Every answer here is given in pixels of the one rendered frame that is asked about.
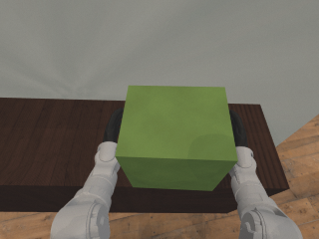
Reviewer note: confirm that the pedestal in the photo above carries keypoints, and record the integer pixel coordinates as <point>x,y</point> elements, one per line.
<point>48,148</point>

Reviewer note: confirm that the left robot forearm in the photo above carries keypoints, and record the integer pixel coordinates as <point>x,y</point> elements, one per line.
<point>100,185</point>

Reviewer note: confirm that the robot left upper arm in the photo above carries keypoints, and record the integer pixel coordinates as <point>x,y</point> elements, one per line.
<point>82,221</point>

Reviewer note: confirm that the robot right hand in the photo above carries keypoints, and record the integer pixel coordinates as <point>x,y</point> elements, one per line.
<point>238,129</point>

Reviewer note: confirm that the robot left hand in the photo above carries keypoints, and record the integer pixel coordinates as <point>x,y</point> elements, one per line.
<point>112,128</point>

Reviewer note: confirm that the robot right upper arm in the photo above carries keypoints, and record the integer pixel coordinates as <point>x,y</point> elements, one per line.
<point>256,224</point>

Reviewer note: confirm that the carton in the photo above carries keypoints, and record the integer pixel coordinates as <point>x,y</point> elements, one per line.
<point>176,137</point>

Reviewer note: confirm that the right robot forearm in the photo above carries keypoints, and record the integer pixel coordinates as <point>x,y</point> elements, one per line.
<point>247,189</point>

